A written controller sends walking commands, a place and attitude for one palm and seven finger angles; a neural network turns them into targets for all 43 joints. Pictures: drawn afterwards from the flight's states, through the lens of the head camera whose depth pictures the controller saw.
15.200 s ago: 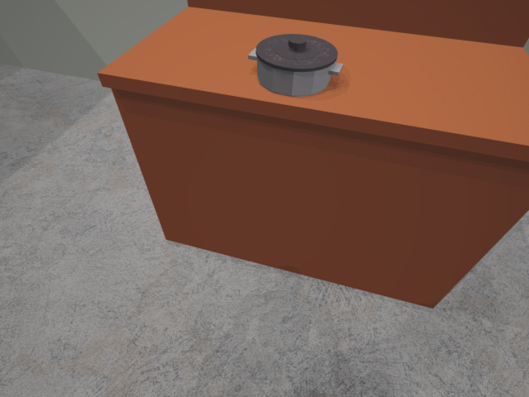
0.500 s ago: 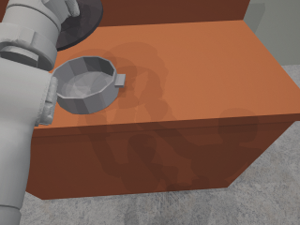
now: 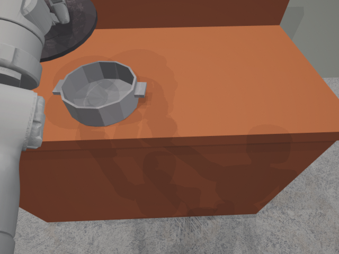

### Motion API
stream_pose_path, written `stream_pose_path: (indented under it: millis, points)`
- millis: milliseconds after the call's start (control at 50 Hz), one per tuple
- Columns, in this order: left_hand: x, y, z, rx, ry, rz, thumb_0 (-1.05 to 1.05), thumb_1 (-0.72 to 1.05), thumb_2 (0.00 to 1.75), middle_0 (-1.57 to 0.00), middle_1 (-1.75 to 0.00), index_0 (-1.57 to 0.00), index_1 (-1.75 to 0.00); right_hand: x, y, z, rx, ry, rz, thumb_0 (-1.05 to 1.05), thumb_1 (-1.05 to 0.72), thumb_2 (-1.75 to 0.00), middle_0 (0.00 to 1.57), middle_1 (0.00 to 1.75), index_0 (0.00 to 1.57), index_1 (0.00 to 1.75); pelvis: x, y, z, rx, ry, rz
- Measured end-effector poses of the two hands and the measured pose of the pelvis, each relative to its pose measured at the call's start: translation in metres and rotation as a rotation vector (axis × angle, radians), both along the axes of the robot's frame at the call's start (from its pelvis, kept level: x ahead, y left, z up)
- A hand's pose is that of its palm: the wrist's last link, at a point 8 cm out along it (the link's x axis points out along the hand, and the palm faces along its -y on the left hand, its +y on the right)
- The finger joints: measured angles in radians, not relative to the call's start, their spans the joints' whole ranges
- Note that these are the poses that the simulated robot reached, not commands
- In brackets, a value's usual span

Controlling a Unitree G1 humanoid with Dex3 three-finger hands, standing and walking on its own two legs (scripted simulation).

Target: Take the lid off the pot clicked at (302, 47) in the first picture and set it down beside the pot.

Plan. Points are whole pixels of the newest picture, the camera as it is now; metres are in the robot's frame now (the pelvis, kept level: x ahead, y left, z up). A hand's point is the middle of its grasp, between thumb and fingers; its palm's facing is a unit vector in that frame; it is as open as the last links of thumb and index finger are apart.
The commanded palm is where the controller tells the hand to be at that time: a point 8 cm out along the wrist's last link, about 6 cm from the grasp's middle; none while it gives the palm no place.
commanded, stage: move the lid sideways beside the pot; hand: left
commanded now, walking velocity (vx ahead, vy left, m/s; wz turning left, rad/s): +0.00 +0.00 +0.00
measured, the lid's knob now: (39, 13) +0.52 +0.23 +0.30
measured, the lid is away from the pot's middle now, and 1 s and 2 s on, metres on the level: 0.06 0.17 0.23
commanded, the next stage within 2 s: lower the lid onto the table in 1.70 s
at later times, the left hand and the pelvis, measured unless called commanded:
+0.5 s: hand (16, 16) +0.49 +0.25 +0.31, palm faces -0.15 -0.14 -0.98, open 3.4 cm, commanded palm +0.49 +0.26 +0.38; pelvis +0.00 +0.01 +0.00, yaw +0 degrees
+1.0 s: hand out of the picture +0.48 +0.31 +0.31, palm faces -0.14 -0.15 -0.98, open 3.4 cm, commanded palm +0.48 +0.31 +0.38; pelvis +0.00 +0.01 +0.00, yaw +0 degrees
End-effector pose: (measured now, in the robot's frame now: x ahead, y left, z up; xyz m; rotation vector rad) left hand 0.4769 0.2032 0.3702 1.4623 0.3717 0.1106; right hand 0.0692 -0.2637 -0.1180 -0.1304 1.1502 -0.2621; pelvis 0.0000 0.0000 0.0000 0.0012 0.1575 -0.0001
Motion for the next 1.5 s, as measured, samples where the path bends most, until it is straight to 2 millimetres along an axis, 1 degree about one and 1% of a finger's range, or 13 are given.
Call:
stream_pose_path:
  millis: [120,240,440,640,700,800,920,1040,1120,1220,1380,1440,1500]
  points:
    - [-0.003,0.013,0.001,0.011,-0.008,-0.001,-0.14,0.44,0.83,-0.42,-0.92,-1.15,-1.19,0.001,0.003,0.0,-0.002,0.007,0.016,0.01,-0.91,-0.9,0.2,0.3,0.2,0.3,-0.001,0.003,0.0,-0.004,0.004,0.011]
    - [-0.003,0.023,-0.002,0.005,0.007,0.013,-0.14,0.44,0.83,-0.42,-0.92,-1.15,-1.19,-0.004,0.007,-0.001,0.001,0.018,0.011,0.01,-0.91,-0.9,0.2,0.3,0.2,0.3,-0.003,0.005,0.0,-0.006,0.01,0.011]
    - [0.002,0.041,-0.001,-0.01,0.004,0.035,-0.14,0.44,0.83,-0.42,-0.92,-1.15,-1.19,-0.021,0.009,-0.003,-0.002,0.055,-0.024,0.01,-0.9,-0.9,0.2,0.3,0.2,0.3,-0.001,0.009,0.0,-0.009,0.02,0.0]
    - [0.002,0.07,-0.006,-0.014,0.016,0.09,-0.14,0.44,0.83,-0.42,-0.91,-1.15,-1.19,-0.034,0.007,-0.002,-0.016,0.102,-0.048,0.01,-0.9,-0.9,0.2,0.3,0.2,0.3,0.001,0.01,0.0,-0.013,0.029,-0.004]
    - [0.0,0.077,-0.004,-0.014,0.005,0.099,-0.14,0.44,0.83,-0.42,-0.91,-1.15,-1.19,-0.035,0.006,-0.002,-0.021,0.103,-0.049,0.01,-0.91,-0.9,0.2,0.3,0.2,0.3,0.002,0.01,0.0,-0.014,0.032,-0.004]
    - [-0.003,0.088,-0.006,-0.011,0.019,0.128,-0.14,0.44,0.83,-0.42,-0.91,-1.15,-1.19,-0.032,0.006,-0.002,-0.021,0.107,-0.041,0.01,-0.91,-0.9,0.2,0.3,0.2,0.3,0.002,0.01,0.0,-0.016,0.033,0.0]
    - [-0.006,0.097,-0.006,-0.004,0.023,0.14,-0.14,0.44,0.83,-0.42,-0.91,-1.15,-1.19,-0.024,0.007,-0.001,-0.022,0.093,-0.029,0.01,-0.91,-0.9,0.2,0.3,0.2,0.3,0.003,0.01,0.0,-0.017,0.034,0.005]
    - [-0.01,0.104,-0.002,-0.014,0.009,0.152,-0.14,0.44,0.83,-0.42,-0.91,-1.15,-1.19,-0.018,0.008,-0.002,-0.017,0.077,-0.023,0.01,-0.9,-0.9,0.2,0.3,0.2,0.3,0.003,0.01,-0.001,-0.018,0.035,0.003]
    - [-0.013,0.114,-0.005,-0.027,0.025,0.183,-0.14,0.44,0.83,-0.42,-0.91,-1.15,-1.19,-0.016,0.008,-0.002,-0.017,0.076,-0.028,0.01,-0.9,-0.9,0.2,0.3,0.2,0.3,0.002,0.009,-0.001,-0.019,0.032,-0.002]
    - [-0.017,0.129,-0.009,-0.029,0.039,0.218,-0.14,0.44,0.83,-0.42,-0.91,-1.15,-1.19,-0.018,0.006,-0.001,-0.025,0.083,-0.034,0.01,-0.9,-0.9,0.2,0.3,0.2,0.3,0.003,0.009,-0.001,-0.021,0.033,-0.004]
    - [-0.019,0.149,-0.012,-0.03,0.054,0.261,-0.14,0.44,0.83,-0.42,-0.91,-1.15,-1.19,-0.027,0.004,-0.001,-0.04,0.121,-0.035,0.01,-0.9,-0.9,0.2,0.3,0.2,0.3,0.005,0.009,-0.001,-0.024,0.041,-0.002]
    - [-0.018,0.154,-0.014,-0.028,0.064,0.275,-0.14,0.44,0.83,-0.42,-0.91,-1.15,-1.19,-0.031,0.004,-0.001,-0.044,0.137,-0.038,0.01,-0.9,-0.9,0.2,0.3,0.2,0.3,0.006,0.01,-0.001,-0.024,0.046,-0.002]
    - [-0.017,0.158,-0.012,-0.034,0.049,0.273,-0.14,0.44,0.83,-0.42,-0.91,-1.15,-1.19,-0.033,0.004,0.0,-0.049,0.145,-0.041,0.01,-0.9,-0.9,0.2,0.3,0.2,0.3,0.008,0.011,-0.001,-0.025,0.051,-0.003]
